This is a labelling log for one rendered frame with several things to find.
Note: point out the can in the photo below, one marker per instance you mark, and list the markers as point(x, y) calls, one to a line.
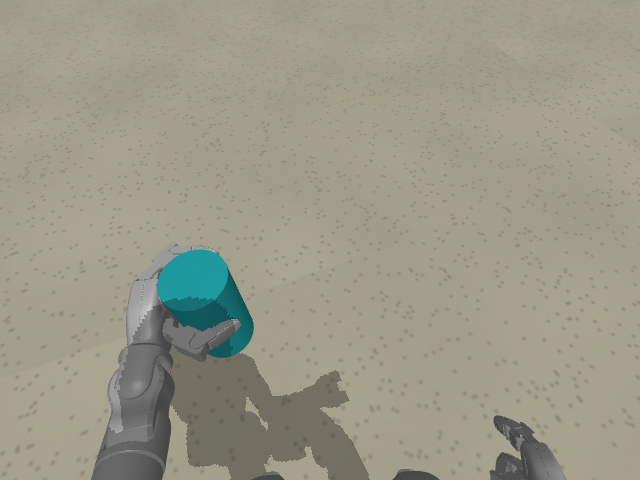
point(198, 289)

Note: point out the left robot arm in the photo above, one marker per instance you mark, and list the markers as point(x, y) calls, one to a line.
point(136, 441)

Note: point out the right robot hand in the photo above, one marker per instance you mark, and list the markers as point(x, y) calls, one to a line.
point(537, 460)

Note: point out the left robot hand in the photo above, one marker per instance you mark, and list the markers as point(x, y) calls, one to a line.
point(148, 320)

